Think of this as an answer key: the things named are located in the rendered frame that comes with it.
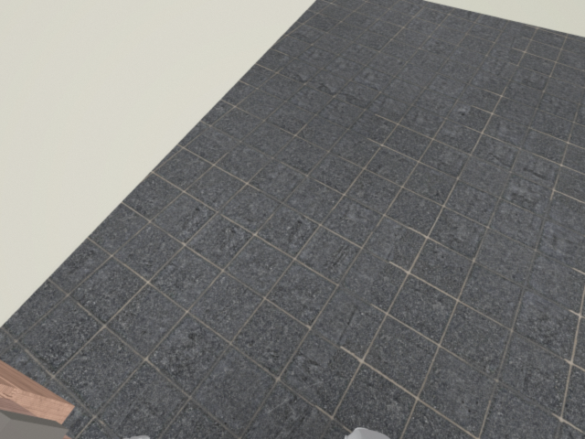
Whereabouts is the cupboard door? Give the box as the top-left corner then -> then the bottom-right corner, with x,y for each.
0,397 -> 71,439

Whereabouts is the handle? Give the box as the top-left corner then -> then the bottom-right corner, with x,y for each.
0,410 -> 69,439

